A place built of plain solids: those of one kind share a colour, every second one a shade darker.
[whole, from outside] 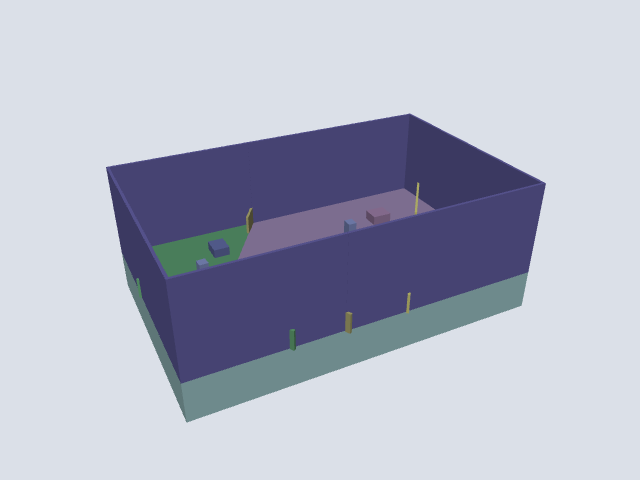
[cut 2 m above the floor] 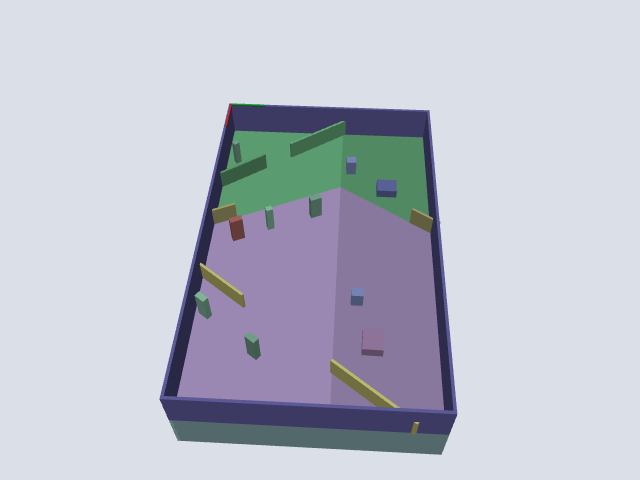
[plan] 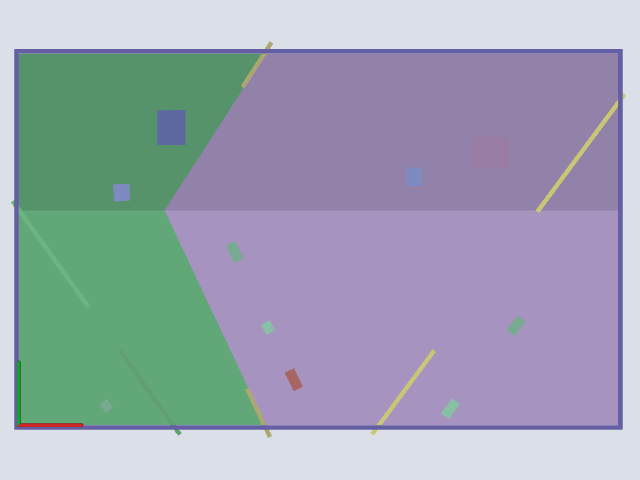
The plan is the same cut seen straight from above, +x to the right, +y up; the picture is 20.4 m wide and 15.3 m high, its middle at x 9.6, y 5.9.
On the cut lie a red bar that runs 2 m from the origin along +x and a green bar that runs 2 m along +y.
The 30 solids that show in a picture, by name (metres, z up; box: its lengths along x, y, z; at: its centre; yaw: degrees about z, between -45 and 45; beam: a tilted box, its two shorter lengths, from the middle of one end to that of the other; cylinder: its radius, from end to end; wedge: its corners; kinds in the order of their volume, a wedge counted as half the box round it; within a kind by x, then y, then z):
{
 "piece_1": {"wedge": [[4.65, 6.84, -2.3], [4.65, 6.84, 0.0], [7.87, 0.0, -2.3], [7.87, 0.0, 0.0], [19.1, 0.0, -2.3], [19.1, 0.0, 0.0], [19.1, 6.84, -2.3], [19.1, 6.84, 0.0]]},
 "piece_2": {"wedge": [[4.65, 6.84, -2.3], [4.65, 6.84, 0.0], [7.87, 11.84, -2.3], [7.87, 11.84, 0.0], [19.1, 6.84, -2.3], [19.1, 6.84, 0.0], [19.1, 11.84, -2.3], [19.1, 11.84, 0.0]]},
 "deck_1": {"wedge": [[0.0, 0.0, -2.3], [0.0, 0.0, 0.0], [0.0, 6.84, -2.3], [0.0, 6.84, 0.0], [4.65, 6.84, -2.3], [4.65, 6.84, 0.0], [7.87, 0.0, -2.3], [7.87, 0.0, 0.0]]},
 "deck_2": {"wedge": [[0.0, 6.84, -2.3], [0.0, 6.84, 0.0], [0.0, 11.84, -2.3], [0.0, 11.84, 0.0], [4.65, 6.84, -2.3], [4.65, 6.84, 0.0], [7.87, 11.84, -2.3], [7.87, 11.84, 0.0]]},
 "wall_1": {"box": [0.15, 12.14, 5.34], "at": [-0.07, 5.92, 2.62]},
 "wall_2": {"box": [8.02, 0.15, 5.34], "at": [3.86, -0.07, 2.62]},
 "wall_3": {"box": [8.02, 0.15, 5.34], "at": [3.86, 11.91, 2.62]},
 "wall_4": {"box": [11.38, 0.15, 5.34], "at": [13.56, -0.07, 2.62]},
 "wall_5": {"box": [11.38, 0.15, 5.34], "at": [13.56, 11.91, 2.62]},
 "wall_6": {"box": [0.15, 12.14, 5.34], "at": [19.18, 5.92, 2.62]},
 "wallfoot_1": {"box": [0.15, 11.84, 2.3], "at": [-0.07, 5.92, -1.15]},
 "wallfoot_2": {"box": [19.4, 0.15, 2.3], "at": [9.55, -0.07, -1.15]},
 "wallfoot_3": {"box": [19.4, 0.15, 2.3], "at": [9.55, 11.91, -1.15]},
 "wallfoot_4": {"box": [0.15, 11.84, 2.3], "at": [19.18, 5.92, -1.15]},
 "screen_like_1": {"box": [0.14, 3.33, 1.12], "at": [12.25, 1.04, 0.51], "yaw": -36.6},
 "screen_like_2": {"box": [0.14, 4.66, 1.12], "at": [17.92, 8.67, 0.51], "yaw": -36.6},
 "carton_1": {"box": [0.29, 0.34, 1.54], "at": [2.79, 0.61, 0.72], "yaw": 35.6},
 "carton_2": {"box": [0.33, 0.61, 1.44], "at": [6.88, 5.52, 0.67], "yaw": 25.2},
 "carton_3": {"box": [0.31, 0.36, 1.56], "at": [7.94, 3.11, 0.73], "yaw": 25.2},
 "carton_4": {"box": [0.31, 0.6, 1.55], "at": [13.76, 0.52, 0.73], "yaw": -36.6},
 "carton_5": {"box": [0.33, 0.57, 1.58], "at": [15.85, 3.17, 0.74], "yaw": -36.6},
 "screen_like_deck_1": {"box": [0.14, 4.16, 1.12], "at": [1.01, 5.45, 0.51], "yaw": 35.6},
 "screen_like_deck_2": {"box": [0.14, 3.28, 1.12], "at": [4.18, 1.03, 0.51], "yaw": 35.6},
 "rostrum_1": {"box": [1.16, 1.0, 0.6], "at": [15.05, 8.69, 0.25], "yaw": -1.2},
 "plinth_1": {"box": [0.9, 1.11, 0.55], "at": [4.86, 9.48, 0.23]},
 "screen_live_1": {"box": [0.14, 1.7, 1.12], "at": [7.59, 11.48, 0.51], "yaw": -32.8},
 "screen_live_2": {"box": [0.14, 1.7, 1.12], "at": [7.64, 0.39, 0.51], "yaw": 25.3},
 "chairs_1": {"box": [0.52, 0.54, 0.97], "at": [3.28, 7.41, 0.43], "yaw": 3.0},
 "chairs_2": {"box": [0.51, 0.6, 0.88], "at": [12.6, 7.92, 0.39]},
 "case_1": {"box": [0.33, 0.66, 1.54], "at": [8.77, 1.45, 0.72], "yaw": 25.2}
}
